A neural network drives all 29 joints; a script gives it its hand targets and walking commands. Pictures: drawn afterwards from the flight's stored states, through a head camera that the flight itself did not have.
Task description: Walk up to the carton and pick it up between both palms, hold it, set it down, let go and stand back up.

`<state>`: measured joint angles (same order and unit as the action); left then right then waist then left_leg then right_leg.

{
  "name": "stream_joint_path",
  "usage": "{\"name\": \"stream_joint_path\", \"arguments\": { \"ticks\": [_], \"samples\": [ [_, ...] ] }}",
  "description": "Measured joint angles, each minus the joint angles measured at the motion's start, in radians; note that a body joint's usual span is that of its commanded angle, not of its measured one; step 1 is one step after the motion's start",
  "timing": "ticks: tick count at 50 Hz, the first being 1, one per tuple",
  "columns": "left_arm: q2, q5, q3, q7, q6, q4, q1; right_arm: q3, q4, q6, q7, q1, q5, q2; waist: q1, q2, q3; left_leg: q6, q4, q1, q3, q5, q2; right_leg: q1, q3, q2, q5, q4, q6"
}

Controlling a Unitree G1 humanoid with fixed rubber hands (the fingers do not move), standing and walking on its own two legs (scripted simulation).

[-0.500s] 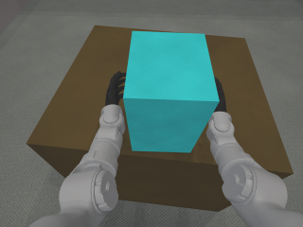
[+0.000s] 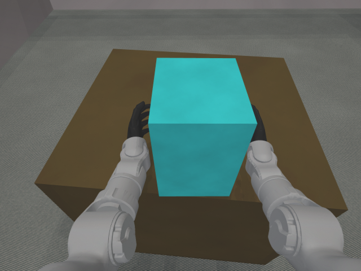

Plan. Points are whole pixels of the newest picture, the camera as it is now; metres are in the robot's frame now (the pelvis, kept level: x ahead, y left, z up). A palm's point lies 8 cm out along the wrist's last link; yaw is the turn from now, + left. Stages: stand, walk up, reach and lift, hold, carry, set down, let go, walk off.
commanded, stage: reach and lift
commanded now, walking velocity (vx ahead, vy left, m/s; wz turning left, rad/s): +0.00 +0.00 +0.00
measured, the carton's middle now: (195, 131) +0.46 -0.01 +0.07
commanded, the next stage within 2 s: none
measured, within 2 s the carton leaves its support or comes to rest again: leaves its support in 0.08 s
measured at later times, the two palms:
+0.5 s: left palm (113, 99) +0.39 +0.15 +0.22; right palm (266, 103) +0.39 -0.13 +0.21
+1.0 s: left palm (112, 111) +0.38 +0.15 +0.20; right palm (265, 118) +0.37 -0.13 +0.19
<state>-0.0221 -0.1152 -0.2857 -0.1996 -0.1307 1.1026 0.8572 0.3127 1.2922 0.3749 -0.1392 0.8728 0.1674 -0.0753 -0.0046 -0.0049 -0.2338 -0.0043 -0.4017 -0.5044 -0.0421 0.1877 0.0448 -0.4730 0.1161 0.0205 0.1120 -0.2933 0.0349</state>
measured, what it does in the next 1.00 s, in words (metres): stands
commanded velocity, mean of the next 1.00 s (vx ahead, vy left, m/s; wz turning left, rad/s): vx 0.00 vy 0.00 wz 0.00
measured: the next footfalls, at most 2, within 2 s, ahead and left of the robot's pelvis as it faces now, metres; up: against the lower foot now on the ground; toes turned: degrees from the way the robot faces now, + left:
none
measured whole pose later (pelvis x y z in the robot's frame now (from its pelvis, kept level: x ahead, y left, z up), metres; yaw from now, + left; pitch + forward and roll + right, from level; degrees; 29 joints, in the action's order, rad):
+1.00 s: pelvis -0.03 +0.01 +0.00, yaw +1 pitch +0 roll -1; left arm 0.01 -0.18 -0.27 -0.16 0.50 0.67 0.92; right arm 0.21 0.91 -0.16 -0.15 0.89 -0.11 -0.05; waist -0.06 0.05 -0.08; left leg 0.01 -0.40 -0.21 -0.03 0.18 0.02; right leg -0.17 0.09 0.01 0.11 -0.28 0.02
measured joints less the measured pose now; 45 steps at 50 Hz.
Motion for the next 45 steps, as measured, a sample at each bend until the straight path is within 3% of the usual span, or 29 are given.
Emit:
{"name": "stream_joint_path", "arguments": {
  "ticks": [10,15,26,32,37,45],
  "samples": [
    [0.012,0.056,0.068,-0.015,0.145,-0.139,-0.037,-0.119,-0.15,-0.157,0.008,-0.036,-0.155,0.001,-0.013,-0.001,-0.002,0.002,-0.042,0.035,0.013,0.016,-0.001,0.041,-0.013,0.002,0.015,-0.034,-0.005],
    [0.021,0.035,0.033,-0.007,0.247,-0.142,0.031,-0.095,-0.172,-0.26,0.012,0.011,-0.183,-0.002,-0.007,0.01,0.019,0.006,-0.025,0.098,0.013,0.005,-0.009,0.096,-0.018,-0.004,0.012,-0.034,-0.007],
    [0.044,-0.115,-0.125,0.054,0.392,-0.1,0.21,0.067,-0.135,-0.388,0.012,0.161,-0.101,0.017,-0.02,0.048,0.088,0.008,0.059,0.277,0.012,-0.036,-0.024,0.266,-0.023,-0.012,-0.017,0.028,-0.011],
    [0.03,-0.2,-0.185,0.091,0.469,-0.17,0.194,0.133,-0.141,-0.424,0.012,0.166,-0.052,0.052,-0.031,0.079,0.152,0.01,0.101,0.382,0.007,-0.049,-0.03,0.361,-0.028,-0.016,-0.021,0.051,-0.014],
    [0.016,-0.178,-0.134,0.093,0.519,-0.276,0.117,0.125,-0.184,-0.419,0.018,0.103,-0.065,0.08,-0.043,0.087,0.162,0.011,0.087,0.386,0.008,-0.041,-0.03,0.37,-0.026,-0.017,-0.017,0.047,-0.016],
    [0.02,-0.095,-0.015,0.052,0.581,-0.37,0.058,-0.003,-0.299,-0.468,0.009,0.018,-0.19,0.062,-0.046,0.072,0.153,0.014,0.028,0.319,0.01,-0.015,-0.023,0.318,-0.026,-0.012,-0.01,0.021,-0.018]
  ]
}}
